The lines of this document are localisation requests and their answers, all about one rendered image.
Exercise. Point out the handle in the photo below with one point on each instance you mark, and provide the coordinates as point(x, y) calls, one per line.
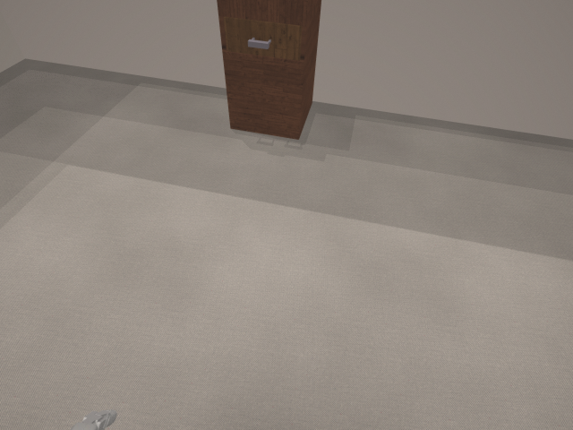
point(258, 43)

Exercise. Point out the left robot hand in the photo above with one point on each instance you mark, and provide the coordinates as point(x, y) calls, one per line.
point(96, 420)

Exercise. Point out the drawer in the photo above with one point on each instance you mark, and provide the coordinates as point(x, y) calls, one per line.
point(285, 38)

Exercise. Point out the cabinet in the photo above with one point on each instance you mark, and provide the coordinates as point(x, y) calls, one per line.
point(266, 94)

